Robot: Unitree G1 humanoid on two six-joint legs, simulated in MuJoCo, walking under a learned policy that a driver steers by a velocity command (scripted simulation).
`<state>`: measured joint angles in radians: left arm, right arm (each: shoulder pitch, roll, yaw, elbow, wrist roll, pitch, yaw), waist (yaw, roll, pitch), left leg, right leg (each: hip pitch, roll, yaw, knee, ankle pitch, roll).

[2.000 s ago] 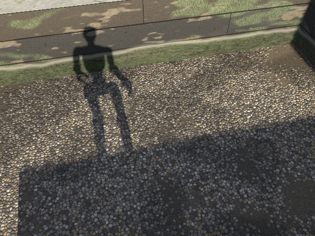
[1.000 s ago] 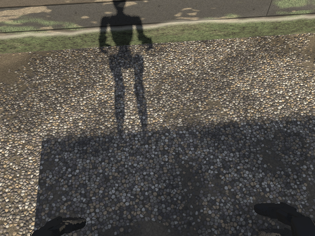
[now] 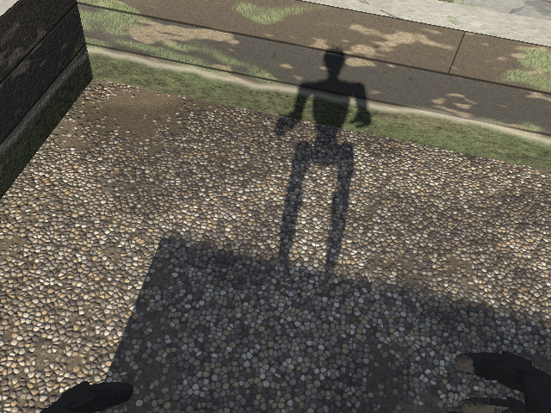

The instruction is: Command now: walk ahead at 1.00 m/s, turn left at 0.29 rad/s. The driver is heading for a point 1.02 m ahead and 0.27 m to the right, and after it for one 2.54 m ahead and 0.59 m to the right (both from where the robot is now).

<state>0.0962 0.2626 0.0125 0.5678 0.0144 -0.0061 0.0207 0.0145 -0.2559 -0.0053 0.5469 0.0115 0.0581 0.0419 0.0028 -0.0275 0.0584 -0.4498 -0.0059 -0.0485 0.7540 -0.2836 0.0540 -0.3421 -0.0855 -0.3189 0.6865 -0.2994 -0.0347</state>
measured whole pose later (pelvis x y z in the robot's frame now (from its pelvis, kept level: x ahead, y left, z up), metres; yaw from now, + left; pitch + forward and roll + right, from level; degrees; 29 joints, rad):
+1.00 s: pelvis +0.01 -0.01 +0.00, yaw -30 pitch -1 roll +0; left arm -0.04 0.17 -0.03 0.51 -0.01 0.03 -0.01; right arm 0.14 -0.17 0.02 0.58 0.01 0.02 0.01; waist -0.03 -0.04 0.00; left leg -0.32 0.01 0.05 0.73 -0.41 0.02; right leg -0.40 0.10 0.03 0.71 -0.30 -0.06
